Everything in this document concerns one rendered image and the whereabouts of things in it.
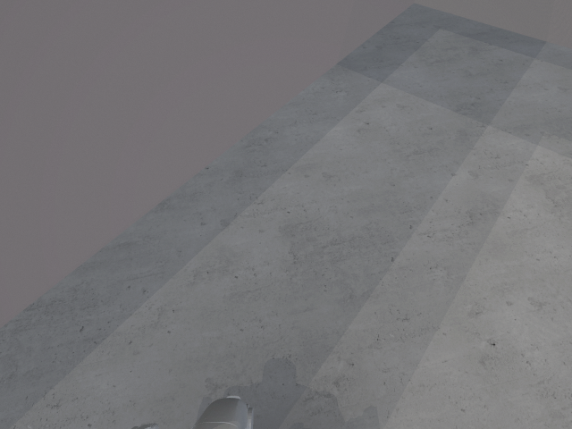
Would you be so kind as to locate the left robot thigh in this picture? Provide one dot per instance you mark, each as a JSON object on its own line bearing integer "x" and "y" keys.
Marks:
{"x": 226, "y": 413}

